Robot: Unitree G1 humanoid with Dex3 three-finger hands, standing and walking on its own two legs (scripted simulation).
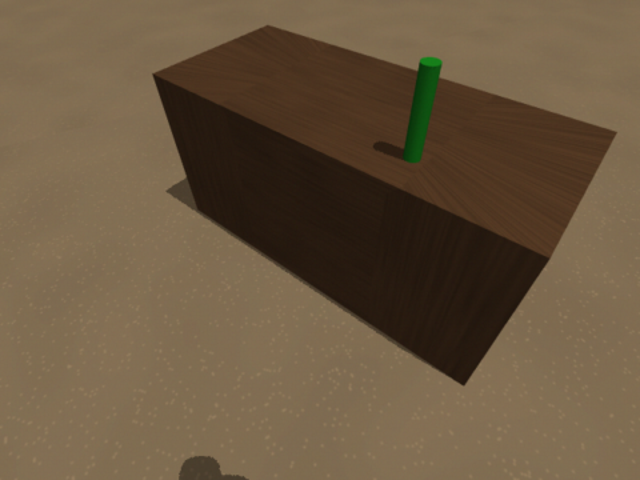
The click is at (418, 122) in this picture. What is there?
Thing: slim round
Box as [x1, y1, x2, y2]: [403, 57, 441, 162]
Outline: 433,57 422,58 419,63 403,153 403,158 409,162 418,161 420,159 441,65 441,61
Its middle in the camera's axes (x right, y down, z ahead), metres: +0.24 -0.30 +0.92
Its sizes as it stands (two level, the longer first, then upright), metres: 0.046 0.046 0.247
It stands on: a support 0.65 m high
